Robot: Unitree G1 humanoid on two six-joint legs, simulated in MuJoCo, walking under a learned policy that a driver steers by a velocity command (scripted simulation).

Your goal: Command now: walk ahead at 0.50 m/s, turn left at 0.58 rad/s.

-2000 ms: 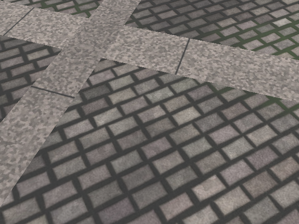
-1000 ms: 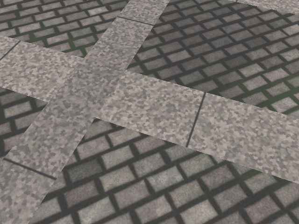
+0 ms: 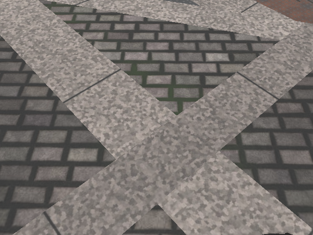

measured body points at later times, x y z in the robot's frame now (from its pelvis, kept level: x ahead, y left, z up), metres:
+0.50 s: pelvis +0.27 +0.05 +0.01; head +0.30 +0.07 +0.46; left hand +0.41 +0.33 -0.10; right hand +0.32 -0.23 -0.11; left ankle +0.15 +0.08 -0.73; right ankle +0.47 -0.06 -0.68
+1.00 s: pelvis +0.55 +0.08 +0.01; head +0.59 +0.07 +0.46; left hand +0.49 +0.35 -0.11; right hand +0.78 -0.12 -0.09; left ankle +0.67 +0.27 -0.68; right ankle +0.51 +0.00 -0.73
